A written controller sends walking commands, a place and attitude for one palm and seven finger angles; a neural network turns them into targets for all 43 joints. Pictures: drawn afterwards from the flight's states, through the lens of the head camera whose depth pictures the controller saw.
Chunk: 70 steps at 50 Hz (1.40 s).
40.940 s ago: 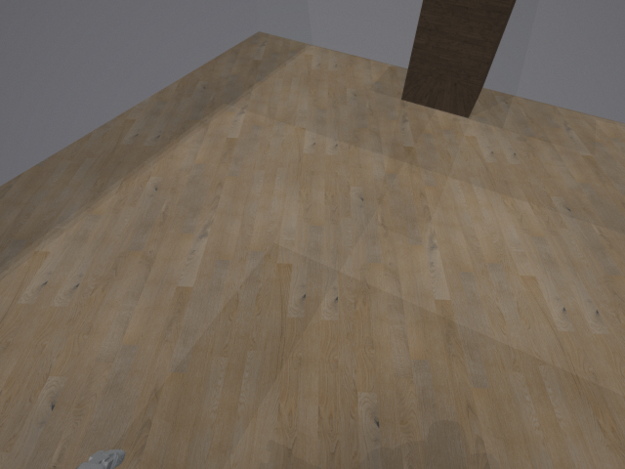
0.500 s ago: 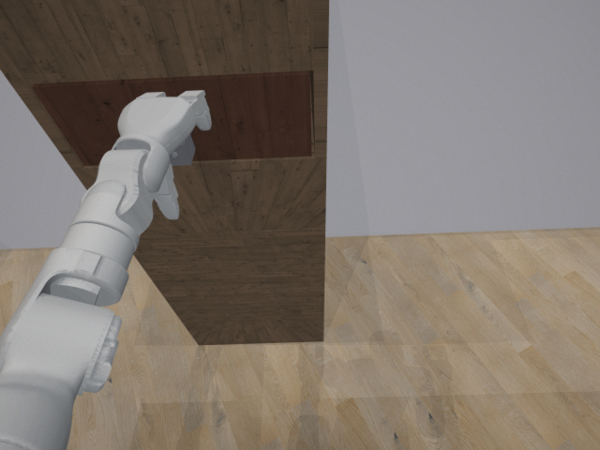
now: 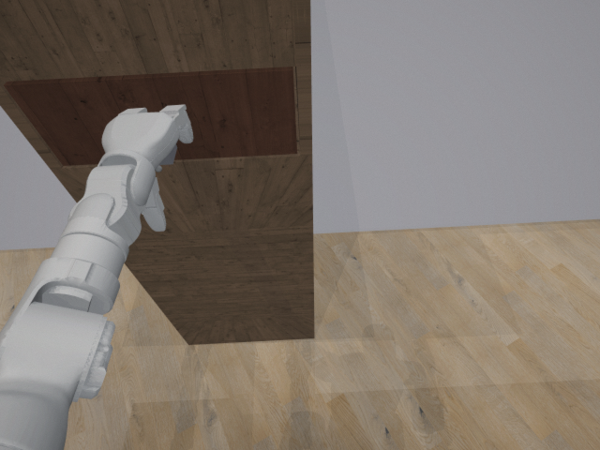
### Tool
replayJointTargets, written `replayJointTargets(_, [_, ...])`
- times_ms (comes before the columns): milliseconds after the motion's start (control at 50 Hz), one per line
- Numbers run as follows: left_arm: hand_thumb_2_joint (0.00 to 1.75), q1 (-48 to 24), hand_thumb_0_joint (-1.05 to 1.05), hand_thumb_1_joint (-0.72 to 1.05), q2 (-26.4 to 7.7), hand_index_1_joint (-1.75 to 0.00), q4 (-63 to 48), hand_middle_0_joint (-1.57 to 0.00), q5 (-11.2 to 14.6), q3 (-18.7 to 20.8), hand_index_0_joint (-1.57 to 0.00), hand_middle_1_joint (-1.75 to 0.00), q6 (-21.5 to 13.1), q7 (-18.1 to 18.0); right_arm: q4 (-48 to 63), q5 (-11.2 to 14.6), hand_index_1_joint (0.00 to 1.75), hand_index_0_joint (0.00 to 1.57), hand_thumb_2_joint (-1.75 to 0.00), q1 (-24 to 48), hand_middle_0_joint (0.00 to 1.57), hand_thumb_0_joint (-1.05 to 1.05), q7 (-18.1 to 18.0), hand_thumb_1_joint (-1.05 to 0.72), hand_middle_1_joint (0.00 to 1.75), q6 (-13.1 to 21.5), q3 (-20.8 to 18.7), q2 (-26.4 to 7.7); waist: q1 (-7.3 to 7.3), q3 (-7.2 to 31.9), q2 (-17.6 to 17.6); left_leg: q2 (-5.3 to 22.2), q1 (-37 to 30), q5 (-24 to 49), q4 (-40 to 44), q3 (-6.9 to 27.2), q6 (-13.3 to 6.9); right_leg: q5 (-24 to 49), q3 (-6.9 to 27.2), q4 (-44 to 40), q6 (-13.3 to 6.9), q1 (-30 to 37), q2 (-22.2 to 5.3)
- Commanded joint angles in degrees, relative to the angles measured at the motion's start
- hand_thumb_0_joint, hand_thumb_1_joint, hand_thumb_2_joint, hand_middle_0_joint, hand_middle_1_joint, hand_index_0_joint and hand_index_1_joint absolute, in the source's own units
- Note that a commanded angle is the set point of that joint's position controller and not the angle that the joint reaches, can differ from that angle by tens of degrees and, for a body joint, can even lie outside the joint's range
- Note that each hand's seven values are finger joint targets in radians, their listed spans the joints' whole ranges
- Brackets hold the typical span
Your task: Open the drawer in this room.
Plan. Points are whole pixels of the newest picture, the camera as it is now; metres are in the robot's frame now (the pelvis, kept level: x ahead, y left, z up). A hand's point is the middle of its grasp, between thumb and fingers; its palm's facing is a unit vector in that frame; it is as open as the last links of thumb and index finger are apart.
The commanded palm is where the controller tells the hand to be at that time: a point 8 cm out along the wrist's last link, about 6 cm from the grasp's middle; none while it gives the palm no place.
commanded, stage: lower the fingers behind the handle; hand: left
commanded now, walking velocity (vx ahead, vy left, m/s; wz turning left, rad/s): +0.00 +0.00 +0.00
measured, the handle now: (161, 138) +0.51 +0.20 +0.14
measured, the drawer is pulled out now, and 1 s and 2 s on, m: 0.00 0.00 0.05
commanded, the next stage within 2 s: close the thumb around the handle in 0.30 s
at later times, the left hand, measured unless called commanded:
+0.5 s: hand (149, 168) +0.47 +0.21 +0.13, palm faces -0.01 -0.04 -1.00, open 13.7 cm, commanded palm +0.44 +0.22 +0.19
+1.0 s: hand (155, 170) +0.46 +0.20 +0.13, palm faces -0.01 -0.05 -1.00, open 7.0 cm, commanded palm +0.45 +0.21 +0.19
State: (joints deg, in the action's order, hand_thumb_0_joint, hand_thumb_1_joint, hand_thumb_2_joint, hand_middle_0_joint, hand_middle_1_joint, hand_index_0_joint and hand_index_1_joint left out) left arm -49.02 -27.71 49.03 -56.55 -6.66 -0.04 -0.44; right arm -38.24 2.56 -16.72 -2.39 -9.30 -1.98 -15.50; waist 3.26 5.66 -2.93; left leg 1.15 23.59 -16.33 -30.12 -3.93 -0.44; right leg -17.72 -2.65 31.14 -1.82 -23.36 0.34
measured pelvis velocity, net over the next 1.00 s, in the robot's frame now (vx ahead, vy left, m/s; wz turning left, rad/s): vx -0.01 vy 0.01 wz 0.00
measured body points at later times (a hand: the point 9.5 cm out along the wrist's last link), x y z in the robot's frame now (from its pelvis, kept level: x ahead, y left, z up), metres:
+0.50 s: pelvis +0.00 +0.01 +0.00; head +0.04 -0.01 +0.45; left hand +0.46 +0.21 +0.18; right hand +0.07 -0.25 -0.13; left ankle -0.02 +0.12 -0.73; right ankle -0.03 -0.10 -0.73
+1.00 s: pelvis -0.01 +0.01 +0.00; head +0.03 -0.01 +0.45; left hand +0.46 +0.20 +0.18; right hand +0.07 -0.25 -0.14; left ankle -0.02 +0.12 -0.73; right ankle -0.03 -0.10 -0.73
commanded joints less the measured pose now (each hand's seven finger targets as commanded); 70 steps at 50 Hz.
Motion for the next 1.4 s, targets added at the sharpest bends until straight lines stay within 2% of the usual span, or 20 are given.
replayJointTargets(0, [0.30, -27.77, 0.00, -0.50, -16.35, -1.20, -13.80, -0.30, -0.27, 6.45, -0.30, -1.20, -2.08, -2.87, 5.83, -0.48, 0.30, 0.20, -0.90, -1.19, 0.20, 0.00, -0.74, -0.90, 0.30, 2.05, -2.72, -6.97, -0.63, 21.73, 2.44, -2.76, -8.53, 22.20, -0.31, 0.54, -2.85, 26.47, 2.97, -1.47, 0.36, 11.97, 0.22])
replayJointTargets(60, [0.30, -25.17, 0.00, -0.50, -17.01, -1.20, -10.13, -0.30, -0.02, 7.16, -0.30, -1.20, -1.22, -3.19, 5.32, -0.13, 0.30, 0.20, -0.90, -1.13, 0.20, 0.00, -0.57, -0.90, 0.30, 1.94, -2.46, -7.53, -0.47, 18.18, 4.33, -2.50, -6.54, 20.99, 0.09, 0.54, -2.56, 25.02, 2.44, -1.74, 0.44, 10.62, 0.27])
replayJointTargets(160, [0.30, -27.18, 0.00, -0.50, -17.70, -1.20, -10.41, -0.30, -0.17, 6.86, -0.30, -1.20, -0.91, -3.20, 5.06, -0.22, 0.30, 0.20, -0.90, -1.48, 0.20, 0.00, -0.61, -0.90, 0.30, 2.11, -2.50, -7.70, -0.24, 20.21, 2.84, -2.51, -7.35, 21.14, -0.26, 0.59, -2.65, 24.87, 2.74, -1.66, 0.41, 10.68, 0.17])
replayJointTargets(200, [0.30, -27.87, 0.00, -0.50, -15.05, -1.20, -11.65, -0.30, -0.03, 4.82, -0.30, -1.20, -1.12, -2.95, 5.08, -0.25, 0.30, 0.20, -0.90, -1.55, 0.20, 0.00, -0.64, -0.90, 0.30, 2.06, -2.70, -7.40, 0.22, 20.49, 2.45, -2.45, -8.64, 22.24, -0.45, 0.60, -2.68, 25.27, 2.39, -1.61, 0.36, 9.69, 0.35])
replayJointTargets(260, [0.30, -26.99, 0.00, -0.50, -16.80, -1.20, -13.38, -0.30, 0.18, 6.86, -0.30, -1.20, -1.63, -2.79, 5.30, -0.44, 0.30, 0.20, -0.90, -1.67, 0.20, 0.00, -0.36, -0.90, 0.30, 1.78, -2.86, -7.42, -0.85, 23.33, 1.81, -2.42, -9.94, 25.73, -0.93, 0.88, -2.64, 27.59, 2.42, -0.84, 0.19, 11.11, 0.51])
replayJointTargets(380, [0.30, -24.56, 0.00, -0.50, -15.73, -1.20, -12.40, -0.30, 0.22, 6.53, -0.30, -1.20, -1.33, -3.19, 5.49, -0.31, 0.30, 0.20, -0.90, -0.78, 0.20, 0.00, -0.28, -0.90, 0.30, 1.58, -2.71, -7.40, -0.95, 19.43, 3.45, -2.22, -8.61, 23.74, -0.19, 1.01, -2.54, 24.98, 1.81, -1.37, 0.15, 9.57, 0.65])
replayJointTargets(460, [0.40, -25.73, 0.00, -0.28, -15.71, -1.22, -16.08, -0.32, -0.06, 6.92, -0.32, -1.22, -1.24, -3.86, 5.41, -0.57, 0.30, 0.20, -0.90, -1.05, 0.20, 0.00, 0.31, -0.90, 0.30, 1.62, -3.14, -7.23, -1.51, 22.98, 0.46, -1.67, -12.34, 29.05, -0.85, 1.61, -2.37, 25.57, 1.61, -0.72, -0.23, 8.97, 1.00])
replayJointTargets(580, [0.54, -28.22, 0.00, 0.06, -9.46, -1.26, -14.85, -0.34, 0.29, 1.76, -0.34, -1.26, 0.88, -3.87, 4.85, -0.30, 0.30, 0.20, -0.90, -0.62, 0.20, 0.00, 0.69, -0.90, 0.30, 1.55, -3.02, -7.16, 0.27, 18.71, 1.43, -1.32, -13.04, 25.67, -0.27, 2.36, -2.10, 20.75, 0.87, -1.50, -0.24, 4.50, 1.26])
replayJointTargets(640, [0.61, -28.03, 0.00, 0.23, -13.09, -1.28, -14.98, -0.35, -0.20, 4.73, -0.35, -1.28, 0.89, -4.02, 5.00, -0.60, 0.30, 0.20, -0.90, -0.85, 0.20, 0.00, 0.37, -0.90, 0.30, 1.74, -3.03, -7.41, -0.69, 22.14, 2.36, -1.61, -13.30, 26.24, -0.50, 2.54, -2.26, 21.28, 1.19, -1.28, -0.51, 7.18, 1.21])
replayJointTargets(680, [0.66, -28.54, 0.00, 0.34, -9.15, -1.29, -13.12, -0.36, -0.27, 1.72, -0.36, -1.29, 1.40, -3.83, 4.72, -0.49, 0.30, 0.20, -0.90, -0.78, 0.20, 0.00, 0.38, -0.90, 0.30, 1.82, -2.83, -6.80, 0.03, 19.51, 2.53, -1.60, -12.54, 25.07, -0.36, 2.42, -2.24, 21.10, 0.89, -1.37, -0.37, 5.63, 1.13])
replayJointTargets(760, [0.76, -29.41, 0.00, 0.56, -12.47, -1.31, -12.62, -0.38, -0.26, 4.20, -0.38, -1.31, 0.93, -3.66, 5.00, -0.49, 0.30, 0.20, -0.90, -0.81, 0.20, 0.00, 0.09, -0.90, 0.30, 1.95, -2.59, -7.13, -0.51, 20.12, 2.37, -1.74, -11.43, 23.89, -0.11, 2.19, -2.24, 21.28, 1.34, -1.28, -0.40, 7.03, 0.92])
replayJointTargets(880, [0.90, -29.46, 0.00, 0.90, -13.05, -1.35, -10.95, -0.40, -0.82, 4.52, -0.40, -1.35, 0.37, -4.34, 5.21, -0.51, 0.30, 0.20, -0.90, -0.88, 0.20, 0.00, -0.24, -0.90, 0.30, 2.30, -2.36, -7.13, -0.25, 19.07, 3.15, -1.79, -9.83, 21.57, 0.20, 1.93, -2.26, 20.21, 1.41, -1.41, -0.28, 6.92, 0.84])
replayJointTargets(920, [0.90, -29.90, 0.00, 0.90, -11.31, -1.35, -12.25, -0.40, -0.80, 3.24, -0.40, -1.35, 0.34, -4.62, 5.31, -0.59, 0.30, 0.20, -0.90, -0.97, 0.20, 0.00, -0.09, -0.90, 0.30, 2.58, -2.65, -6.87, -0.28, 20.47, 1.40, -1.80, -11.20, 22.28, -0.17, 1.79, -2.26, 20.18, 1.49, -1.33, -0.32, 6.43, 0.89])
replayJointTargets(960, [0.90, -29.77, 0.00, 0.90, -14.04, -1.35, -11.57, -0.40, -1.08, 5.31, -0.40, -1.35, 0.27, -5.00, 5.13, -0.58, 0.30, 0.20, -0.90, -1.20, 0.20, 0.00, -0.12, -0.90, 0.30, 2.60, -2.63, -7.18, -0.34, 20.41, 2.66, -1.87, -9.85, 21.93, -0.21, 1.68, -2.36, 20.79, 1.71, -1.41, -0.20, 7.60, 0.86])
replayJointTargets(1040, [0.90, -31.60, 0.00, 0.90, -14.40, -1.35, -10.43, -0.40, -1.52, 5.05, -0.40, -1.35, 0.95, -5.54, 4.55, -0.49, 0.30, 0.20, -0.90, -1.76, 0.20, 0.00, -0.33, -0.90, 0.30, 2.78, -2.64, -7.41, 0.30, 19.82, 2.60, -2.09, -8.87, 19.97, -0.06, 1.71, -2.30, 19.11, 1.78, -1.77, -0.21, 7.19, 0.84])
replayJointTargets(1180, [0.90, -33.02, 0.00, 0.90, -12.29, -1.35, -10.42, -0.40, -0.85, 3.30, -0.40, -1.35, 1.16, -5.70, 4.33, -0.42, 0.30, 0.20, -0.90, -2.17, 0.20, 0.00, -0.38, -0.90, 0.30, 3.12, -2.68, -7.15, 0.86, 20.71, 1.46, -2.17, -10.05, 20.11, -0.06, 1.75, -2.42, 19.67, 1.71, -1.82, -0.13, 6.81, 0.96])
replayJointTargets(1240, [0.90, -29.69, 0.00, 0.90, -14.75, -1.35, -10.49, -0.40, -0.57, 5.60, -0.40, -1.35, 0.78, -5.21, 4.90, -0.42, 0.30, 0.20, -0.90, -1.47, 0.20, 0.00, -0.54, -0.90, 0.30, 3.04, -2.54, -7.42, -0.22, 20.82, 2.42, -2.30, -8.90, 19.36, 0.34, 1.45, -2.54, 19.84, 2.09, -2.24, -0.13, 9.37, 0.70])
replayJointTargets(1300, [0.90, -26.61, 0.00, 0.90, -11.59, -1.35, -12.42, -0.40, -0.22, 3.61, -0.40, -1.35, 0.62, -4.52, 5.74, -0.26, 0.30, 0.20, -0.90, -0.61, 0.20, 0.00, -0.30, -0.90, 0.30, 3.01, -2.57, -6.96, -0.89, 19.69, 1.23, -2.25, -9.50, 19.67, 0.64, 1.22, -2.49, 20.19, 1.77, -2.18, -0.14, 8.60, 0.78])
replayJointTargets(1340, [0.90, -23.79, 0.00, 0.90, -14.85, -1.35, -13.56, -0.40, -0.18, 6.43, -0.40, -1.35, 0.26, -4.28, 6.14, -0.37, 0.30, 0.20, -0.90, -0.24, 0.20, 0.00, -0.40, -0.90, 0.30, 2.91, -2.59, -7.36, -1.87, 21.37, 3.11, -2.20, -9.18, 20.99, 0.70, 1.14, -2.64, 21.75, 2.06, -2.15, -0.19, 11.52, 0.64])
replayJointTargets(1380, [0.90, -20.56, 0.00, 0.90, -14.56, -1.35, -16.55, -0.40, 0.09, 6.65, -0.40, -1.35, 0.22, -3.93, 6.93, -0.28, 0.30, 0.20, -0.90, 0.67, 0.20, 0.00, -0.11, -0.90, 0.30, 2.73, -2.56, -7.13, -2.87, 21.63, 2.53, -2.15, -9.32, 22.62, 1.01, 1.04, -2.57, 23.78, 1.87, -1.69, -0.20, 12.49, 0.62])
